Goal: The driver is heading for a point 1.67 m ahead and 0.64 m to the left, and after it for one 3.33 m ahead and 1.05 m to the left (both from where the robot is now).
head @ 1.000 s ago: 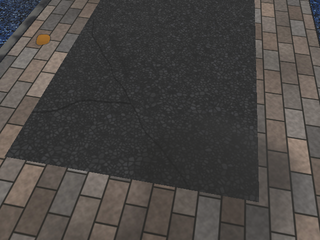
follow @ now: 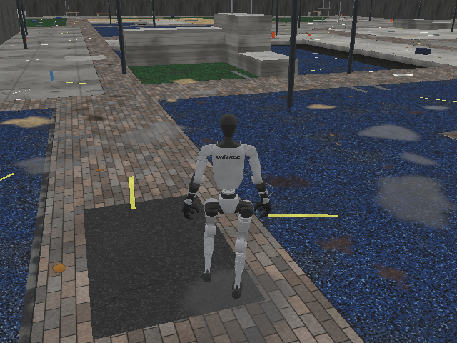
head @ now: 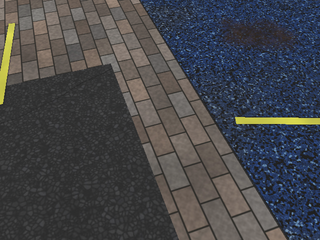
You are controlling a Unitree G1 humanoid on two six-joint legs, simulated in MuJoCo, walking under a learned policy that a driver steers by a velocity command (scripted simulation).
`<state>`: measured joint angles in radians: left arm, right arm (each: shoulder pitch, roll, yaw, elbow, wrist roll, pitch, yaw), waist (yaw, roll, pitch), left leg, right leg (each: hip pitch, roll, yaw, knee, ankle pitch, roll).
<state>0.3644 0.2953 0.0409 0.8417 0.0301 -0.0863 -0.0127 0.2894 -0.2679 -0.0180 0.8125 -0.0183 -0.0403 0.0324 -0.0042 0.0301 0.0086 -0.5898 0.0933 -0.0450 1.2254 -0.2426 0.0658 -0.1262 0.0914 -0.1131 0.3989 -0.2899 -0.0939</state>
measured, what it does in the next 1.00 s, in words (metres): walks ahead, turning left: left foot, then right foot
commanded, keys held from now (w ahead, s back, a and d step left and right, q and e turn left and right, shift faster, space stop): w+q+shift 0.62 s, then w+shift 0.38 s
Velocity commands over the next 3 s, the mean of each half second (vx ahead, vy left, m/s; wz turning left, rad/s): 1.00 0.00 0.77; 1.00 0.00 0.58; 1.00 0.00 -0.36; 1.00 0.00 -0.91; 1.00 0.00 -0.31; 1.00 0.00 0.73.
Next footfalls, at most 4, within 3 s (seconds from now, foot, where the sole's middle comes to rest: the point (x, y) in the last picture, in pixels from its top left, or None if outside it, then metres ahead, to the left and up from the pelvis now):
0.24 left None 0.44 0.09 -0.77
0.66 right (150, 161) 0.89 0.08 -0.77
1.10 left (68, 135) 1.05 0.52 -0.77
1.56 right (55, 81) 1.48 0.68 -0.77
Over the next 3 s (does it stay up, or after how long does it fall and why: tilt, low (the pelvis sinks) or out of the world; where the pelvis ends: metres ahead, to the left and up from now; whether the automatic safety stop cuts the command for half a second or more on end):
stays up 2.58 0.81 -0.02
